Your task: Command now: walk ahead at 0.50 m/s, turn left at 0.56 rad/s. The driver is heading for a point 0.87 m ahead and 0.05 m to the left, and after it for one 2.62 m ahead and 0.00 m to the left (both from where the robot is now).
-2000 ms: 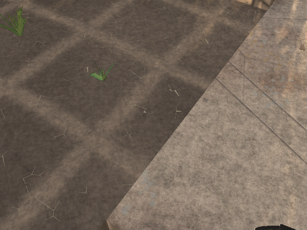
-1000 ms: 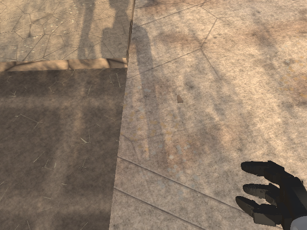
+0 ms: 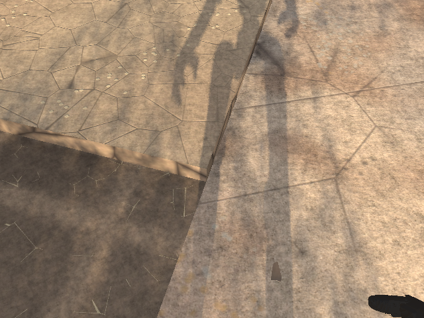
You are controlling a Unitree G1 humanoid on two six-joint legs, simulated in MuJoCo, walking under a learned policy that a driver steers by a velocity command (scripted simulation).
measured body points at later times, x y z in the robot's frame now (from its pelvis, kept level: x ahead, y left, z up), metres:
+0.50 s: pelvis +0.28 +0.02 +0.00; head +0.30 +0.03 +0.45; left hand +0.44 +0.31 -0.07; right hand +0.39 -0.25 -0.10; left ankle +0.13 +0.10 -0.72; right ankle +0.42 -0.05 -0.72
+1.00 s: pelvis +0.52 +0.12 +0.01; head +0.54 +0.13 +0.46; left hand +0.40 +0.35 -0.13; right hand +0.79 -0.03 -0.07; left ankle +0.57 +0.23 -0.72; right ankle +0.42 -0.04 -0.70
